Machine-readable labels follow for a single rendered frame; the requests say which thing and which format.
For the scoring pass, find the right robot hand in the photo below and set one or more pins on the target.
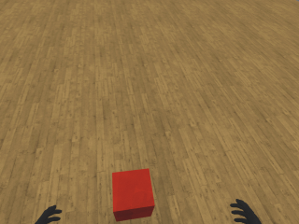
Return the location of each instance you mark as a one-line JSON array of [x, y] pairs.
[[250, 217]]

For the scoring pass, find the left robot hand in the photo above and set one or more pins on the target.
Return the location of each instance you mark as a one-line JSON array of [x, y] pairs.
[[45, 217]]

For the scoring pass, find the carton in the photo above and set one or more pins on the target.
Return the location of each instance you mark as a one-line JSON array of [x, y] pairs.
[[132, 194]]

